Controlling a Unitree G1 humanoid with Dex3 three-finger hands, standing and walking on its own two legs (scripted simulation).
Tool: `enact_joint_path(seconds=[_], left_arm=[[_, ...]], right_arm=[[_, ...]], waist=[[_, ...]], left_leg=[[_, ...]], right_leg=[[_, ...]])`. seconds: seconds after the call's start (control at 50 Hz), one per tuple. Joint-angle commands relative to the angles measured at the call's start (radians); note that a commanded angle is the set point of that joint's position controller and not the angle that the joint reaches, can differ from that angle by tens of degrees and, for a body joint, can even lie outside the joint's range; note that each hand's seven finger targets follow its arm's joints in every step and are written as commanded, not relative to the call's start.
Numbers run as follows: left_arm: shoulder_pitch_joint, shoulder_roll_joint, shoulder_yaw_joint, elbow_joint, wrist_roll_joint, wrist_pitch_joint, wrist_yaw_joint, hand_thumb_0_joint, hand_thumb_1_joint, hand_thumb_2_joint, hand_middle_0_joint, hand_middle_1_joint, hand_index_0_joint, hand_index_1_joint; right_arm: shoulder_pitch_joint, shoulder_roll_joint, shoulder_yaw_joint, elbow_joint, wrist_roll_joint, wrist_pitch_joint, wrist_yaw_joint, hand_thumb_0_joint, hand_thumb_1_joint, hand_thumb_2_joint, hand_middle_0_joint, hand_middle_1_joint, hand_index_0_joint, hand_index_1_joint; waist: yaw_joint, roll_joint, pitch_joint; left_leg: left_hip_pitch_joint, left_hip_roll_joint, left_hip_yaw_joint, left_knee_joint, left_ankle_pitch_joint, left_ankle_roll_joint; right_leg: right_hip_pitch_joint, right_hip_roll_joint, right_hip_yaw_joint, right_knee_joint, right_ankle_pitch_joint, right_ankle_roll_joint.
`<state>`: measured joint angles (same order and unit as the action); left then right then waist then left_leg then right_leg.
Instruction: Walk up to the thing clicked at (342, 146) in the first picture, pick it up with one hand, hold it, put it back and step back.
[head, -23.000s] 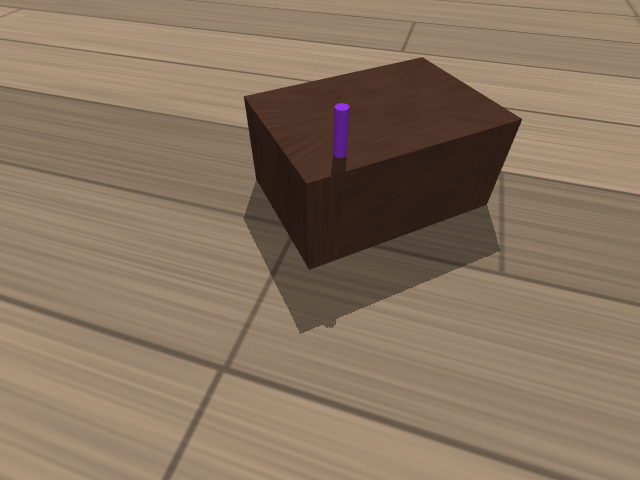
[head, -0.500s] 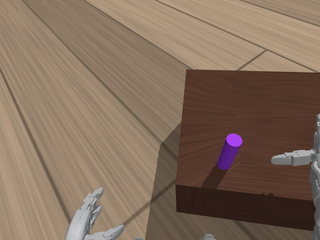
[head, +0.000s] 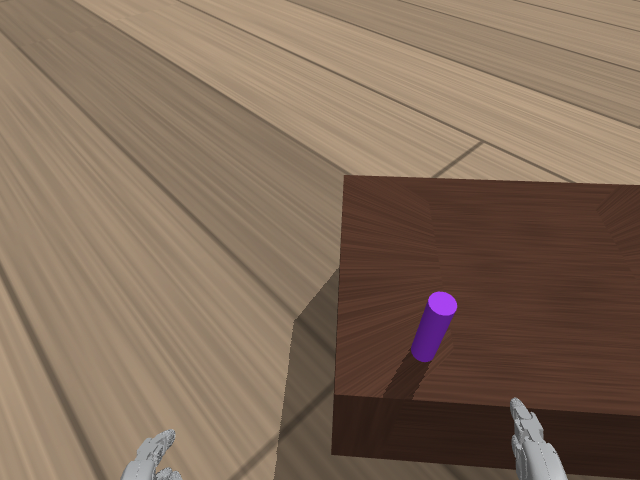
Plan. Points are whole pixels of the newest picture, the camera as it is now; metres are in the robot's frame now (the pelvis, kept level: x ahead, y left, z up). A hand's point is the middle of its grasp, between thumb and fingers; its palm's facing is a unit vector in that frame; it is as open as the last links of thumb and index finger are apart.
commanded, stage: home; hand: right
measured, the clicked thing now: (431, 329) +0.44 -0.19 -0.19
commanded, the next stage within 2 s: none
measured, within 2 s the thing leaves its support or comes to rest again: neither
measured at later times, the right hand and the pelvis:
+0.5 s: hand out of the picture +0.15 -0.17 -0.06, palm faces +0.15 +0.95 -0.26, open 17.4 cm; pelvis -0.02 +0.01 -0.01, yaw -1 degrees
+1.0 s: hand out of the picture +0.16 -0.18 -0.06, palm faces +0.15 +0.95 -0.27, open 17.4 cm; pelvis -0.01 +0.00 +0.00, yaw +0 degrees
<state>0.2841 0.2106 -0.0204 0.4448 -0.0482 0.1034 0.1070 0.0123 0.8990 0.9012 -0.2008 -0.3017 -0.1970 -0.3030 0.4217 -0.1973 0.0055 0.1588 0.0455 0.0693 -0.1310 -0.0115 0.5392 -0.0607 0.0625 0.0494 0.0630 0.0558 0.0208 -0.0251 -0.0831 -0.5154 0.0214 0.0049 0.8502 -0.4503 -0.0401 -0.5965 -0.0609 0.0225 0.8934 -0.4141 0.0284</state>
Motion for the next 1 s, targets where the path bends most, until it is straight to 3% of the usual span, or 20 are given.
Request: enact_joint_path(seconds=[0.0,0.1,0.2,0.22,0.28,0.3,0.36,0.42,0.46,0.6,0.64,0.94,0.98], left_arm=[[-0.080,0.111,0.055,-0.156,0.009,-0.086,0.034,0.000,0.897,0.902,-0.201,-0.302,-0.200,-0.302],[-0.080,0.115,0.057,-0.136,0.017,-0.134,0.046,0.000,0.897,0.903,-0.201,-0.302,-0.201,-0.303],[-0.100,0.118,0.057,-0.123,0.019,-0.178,0.039,0.000,0.897,0.903,-0.201,-0.304,-0.201,-0.304],[-0.109,0.108,0.050,-0.122,0.021,-0.185,0.037,0.000,0.897,0.903,-0.201,-0.304,-0.201,-0.304],[-0.111,0.110,0.051,-0.115,0.022,-0.199,0.037,0.000,0.898,0.903,-0.201,-0.305,-0.201,-0.305],[-0.101,0.111,0.050,-0.112,0.023,-0.205,0.038,0.000,0.898,0.903,-0.201,-0.305,-0.201,-0.304],[-0.101,0.118,0.052,-0.107,0.023,-0.214,0.043,0.000,0.898,0.903,-0.201,-0.305,-0.201,-0.305],[-0.097,0.117,0.053,-0.102,0.026,-0.224,0.048,0.000,0.898,0.904,-0.201,-0.306,-0.201,-0.305],[-0.101,0.118,0.054,-0.099,0.027,-0.229,0.051,0.000,0.898,0.904,-0.201,-0.306,-0.201,-0.305],[-0.099,0.119,0.058,-0.092,0.031,-0.249,0.055,0.000,0.898,0.904,-0.201,-0.306,-0.201,-0.306],[-0.093,0.119,0.060,-0.085,0.034,-0.248,0.055,0.000,0.898,0.904,-0.201,-0.306,-0.201,-0.306],[-0.100,0.118,0.058,-0.077,0.039,-0.257,0.060,0.000,0.898,0.904,-0.201,-0.306,-0.201,-0.305],[-0.098,0.120,0.059,-0.075,0.039,-0.262,0.057,0.000,0.898,0.903,-0.201,-0.305,-0.201,-0.305]], right_arm=[[-0.090,-0.133,-0.064,-0.272,-0.014,-0.049,-0.020,0.000,0.563,-0.044,0.050,0.050,0.050,0.050],[-0.085,-0.115,-0.056,-0.255,-0.023,-0.023,-0.024,0.000,0.551,-0.051,0.051,0.052,0.051,0.052],[-0.008,-0.094,-0.057,-0.207,-0.025,0.006,-0.024,0.000,0.547,-0.052,0.051,0.052,0.051,0.052],[-0.012,-0.080,-0.040,-0.230,-0.027,0.006,-0.021,0.000,0.541,-0.056,0.052,0.053,0.052,0.053],[0.003,-0.092,-0.054,-0.232,-0.026,0.016,-0.020,0.000,0.548,-0.051,0.051,0.051,0.051,0.051],[-0.012,-0.088,-0.052,-0.246,-0.024,0.017,-0.021,0.000,0.532,-0.061,0.053,0.054,0.053,0.054],[-0.023,-0.108,-0.070,-0.263,-0.026,0.024,-0.025,0.000,0.546,-0.052,0.051,0.052,0.051,0.052],[-0.049,-0.094,-0.055,-0.279,-0.028,0.030,-0.024,0.000,0.564,-0.041,0.049,0.048,0.049,0.048],[-0.044,-0.104,-0.066,-0.280,-0.029,0.035,-0.026,0.000,0.568,-0.039,0.049,0.048,0.049,0.048],[-0.024,-0.078,-0.043,-0.283,-0.032,0.057,-0.027,0.000,0.541,-0.054,0.051,0.052,0.051,0.052],[-0.005,-0.090,-0.060,-0.277,-0.035,0.061,-0.031,0.000,0.536,-0.057,0.052,0.053,0.052,0.053],[-0.012,-0.085,-0.054,-0.287,-0.038,0.093,-0.029,0.000,0.536,-0.057,0.052,0.053,0.052,0.053],[-0.038,-0.083,-0.052,-0.304,-0.037,0.093,-0.029,0.000,0.542,-0.054,0.051,0.052,0.051,0.052]], waist=[[0.015,0.030,-0.126],[0.016,0.033,-0.092],[-0.006,0.042,-0.045],[-0.011,0.027,-0.044],[-0.016,0.032,-0.031],[-0.001,0.037,-0.049],[-0.007,0.028,-0.072],[0.006,0.003,-0.068],[0.000,0.008,-0.058],[-0.001,0.029,-0.094],[-0.010,0.016,-0.111],[-0.003,0.018,-0.105],[-0.002,0.007,-0.090]], left_leg=[[0.002,-0.032,0.035,-0.135,0.227,0.025],[-0.032,-0.027,0.029,-0.150,0.123,0.030],[-0.056,-0.033,0.048,-0.163,0.036,0.035],[-0.055,-0.030,0.043,-0.166,0.020,0.037],[-0.060,-0.023,0.026,-0.178,0.002,0.034],[-0.053,-0.027,0.032,-0.169,0.029,0.032],[-0.038,-0.033,0.041,-0.145,0.086,0.031],[-0.057,-0.038,0.046,-0.139,0.068,0.033],[-0.053,-0.036,0.042,-0.147,0.058,0.033],[-0.029,-0.040,0.049,-0.128,0.131,0.029],[-0.011,-0.040,0.053,-0.118,0.162,0.030],[-0.003,-0.042,0.051,-0.120,0.198,0.028],[-0.020,-0.045,0.057,-0.120,0.163,0.031]], right_leg=[[0.122,0.038,-0.051,-0.108,0.173,-0.039],[0.103,0.043,-0.051,-0.113,0.092,-0.038],[0.080,0.045,-0.047,-0.140,0.029,-0.033],[0.082,0.047,-0.051,-0.137,0.021,-0.029],[0.070,0.050,-0.056,-0.128,0.019,-0.029],[0.085,0.048,-0.054,-0.125,0.036,-0.030],[0.089,0.046,-0.049,-0.124,0.072,-0.031],[0.096,0.041,-0.044,-0.134,0.050,-0.029],[0.087,0.043,-0.049,-0.130,0.043,-0.029],[0.102,0.042,-0.045,-0.117,0.114,-0.029],[0.114,0.041,-0.044,-0.114,0.149,-0.027],[0.120,0.039,-0.045,-0.110,0.178,-0.027],[0.116,0.036,-0.039,-0.125,0.148,-0.025]])
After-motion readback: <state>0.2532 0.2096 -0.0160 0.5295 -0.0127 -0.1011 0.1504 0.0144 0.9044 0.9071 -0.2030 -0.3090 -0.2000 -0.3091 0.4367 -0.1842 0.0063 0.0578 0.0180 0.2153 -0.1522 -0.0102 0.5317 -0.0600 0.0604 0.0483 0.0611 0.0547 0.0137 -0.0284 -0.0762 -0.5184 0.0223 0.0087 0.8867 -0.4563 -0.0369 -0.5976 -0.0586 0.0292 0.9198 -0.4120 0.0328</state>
